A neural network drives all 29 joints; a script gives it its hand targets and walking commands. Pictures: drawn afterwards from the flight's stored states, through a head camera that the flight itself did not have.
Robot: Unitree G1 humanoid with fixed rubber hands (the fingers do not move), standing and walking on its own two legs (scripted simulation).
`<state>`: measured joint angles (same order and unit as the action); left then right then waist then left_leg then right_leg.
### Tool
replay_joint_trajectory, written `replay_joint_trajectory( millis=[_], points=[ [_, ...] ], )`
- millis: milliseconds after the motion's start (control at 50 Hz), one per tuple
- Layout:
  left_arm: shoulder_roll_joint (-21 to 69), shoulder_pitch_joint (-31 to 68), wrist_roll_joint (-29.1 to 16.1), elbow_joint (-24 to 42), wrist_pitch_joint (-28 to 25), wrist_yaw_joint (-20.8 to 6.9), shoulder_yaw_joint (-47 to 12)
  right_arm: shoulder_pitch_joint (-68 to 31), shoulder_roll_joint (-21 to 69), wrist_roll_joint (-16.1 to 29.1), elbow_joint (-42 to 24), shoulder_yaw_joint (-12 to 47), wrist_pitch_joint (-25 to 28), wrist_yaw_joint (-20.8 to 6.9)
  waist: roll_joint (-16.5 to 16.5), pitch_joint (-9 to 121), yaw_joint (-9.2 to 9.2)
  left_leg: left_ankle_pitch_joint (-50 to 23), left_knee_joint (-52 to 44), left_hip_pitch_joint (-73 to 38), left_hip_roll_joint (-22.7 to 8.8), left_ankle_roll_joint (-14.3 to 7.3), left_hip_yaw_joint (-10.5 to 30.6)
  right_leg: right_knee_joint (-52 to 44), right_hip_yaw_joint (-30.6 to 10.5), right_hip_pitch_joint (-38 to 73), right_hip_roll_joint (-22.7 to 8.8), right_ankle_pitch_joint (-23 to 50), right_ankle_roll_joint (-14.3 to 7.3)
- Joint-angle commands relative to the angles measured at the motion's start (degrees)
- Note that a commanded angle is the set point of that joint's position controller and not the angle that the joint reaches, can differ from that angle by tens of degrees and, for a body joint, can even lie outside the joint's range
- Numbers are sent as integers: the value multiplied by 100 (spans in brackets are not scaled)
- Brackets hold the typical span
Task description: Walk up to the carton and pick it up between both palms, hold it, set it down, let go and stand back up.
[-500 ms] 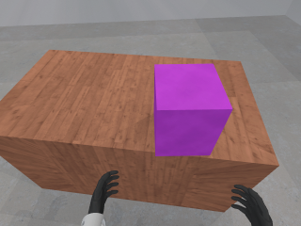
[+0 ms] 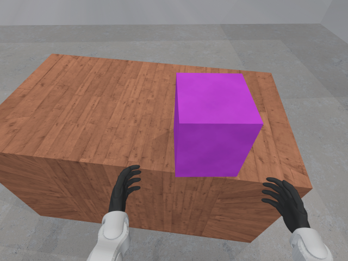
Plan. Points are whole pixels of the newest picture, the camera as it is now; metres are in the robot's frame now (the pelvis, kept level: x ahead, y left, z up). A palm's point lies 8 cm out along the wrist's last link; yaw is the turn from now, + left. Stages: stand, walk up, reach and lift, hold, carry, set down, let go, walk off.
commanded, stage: reach and lift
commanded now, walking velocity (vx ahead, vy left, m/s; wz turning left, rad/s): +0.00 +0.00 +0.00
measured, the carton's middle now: (207, 126) +0.50 -0.05 +0.00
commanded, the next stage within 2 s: none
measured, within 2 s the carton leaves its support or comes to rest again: neither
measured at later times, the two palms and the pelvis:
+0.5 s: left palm (121, 163) +0.31 +0.16 +0.05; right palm (286, 174) +0.32 -0.22 +0.05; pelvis +0.00 +0.01 +0.00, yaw -1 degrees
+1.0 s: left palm (127, 130) +0.37 +0.16 +0.10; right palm (279, 132) +0.40 -0.21 +0.09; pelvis -0.01 +0.01 +0.00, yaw -1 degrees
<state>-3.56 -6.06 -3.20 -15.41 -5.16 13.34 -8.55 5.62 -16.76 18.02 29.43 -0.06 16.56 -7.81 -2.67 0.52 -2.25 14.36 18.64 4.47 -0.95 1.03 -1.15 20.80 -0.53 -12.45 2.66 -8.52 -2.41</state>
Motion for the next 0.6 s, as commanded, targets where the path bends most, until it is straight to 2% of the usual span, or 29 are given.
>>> replay_joint_trajectory(
  millis=[0, 40, 100, 220, 300, 440, 580],
  points=[
    [78, 1344, 242, 1139, 368, 47, 275, -1405, -966, 88, -754, -403, -184, 84, 158, 923, -7, -373, -599, 778, 229, 275, -118, -172, -171, 1606, -75, 1350, 359],
    [148, 1413, 303, 1133, 648, 9, 382, -1515, -901, 62, -631, -399, -336, 114, 158, 915, 12, -449, -644, 742, 209, 239, -104, -214, -228, 1690, -94, 1429, 354],
    [178, 1599, 304, 1232, 941, -45, 510, -1822, -926, 26, -719, -381, -490, 156, -14, 945, 34, -644, -689, 770, 201, 178, -89, -238, -297, 1911, -93, 1695, 375],
    [134, 2213, 193, 1487, 962, -59, 607, -2562, -1152, 18, -1103, -361, -545, 261, -259, 1275, 92, -1142, -609, 695, 255, 123, -49, -156, -321, 2311, -50, 2516, 434],
    [189, 2569, 146, 1480, 1056, -45, 633, -3019, -1262, 14, -1051, -362, -629, 311, -220, 1502, 100, -1359, -541, 495, 249, 166, -15, -157, -283, 2309, -13, 2747, 411],
    [269, 3073, 218, 1483, 1647, -31, 833, -3808, -1419, 53, -666, -366, -908, 328, -151, 1742, 63, -1676, -518, 175, 196, 241, 49, -237, -245, 2212, 73, 2926, 367],
    [273, 3811, 327, 1356, 2040, 10, 1000, -4768, -1474, 22, -115, -385, -1151, 273, -5, 1810, 10, -1498, -593, 81, 158, 234, 61, -308, -232, 2034, 87, 2666, 357]
  ],
)
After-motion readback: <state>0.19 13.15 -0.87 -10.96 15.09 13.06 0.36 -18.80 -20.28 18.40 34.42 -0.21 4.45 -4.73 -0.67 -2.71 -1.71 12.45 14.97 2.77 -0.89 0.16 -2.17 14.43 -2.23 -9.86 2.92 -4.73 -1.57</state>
